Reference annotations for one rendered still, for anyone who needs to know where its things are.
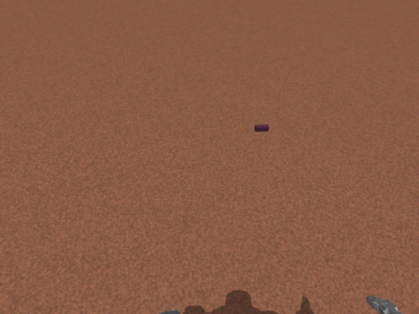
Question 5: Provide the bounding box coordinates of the small box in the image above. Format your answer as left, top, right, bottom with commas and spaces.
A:
255, 124, 269, 131

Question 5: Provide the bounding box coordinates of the right robot hand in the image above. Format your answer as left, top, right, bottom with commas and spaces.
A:
367, 296, 404, 314

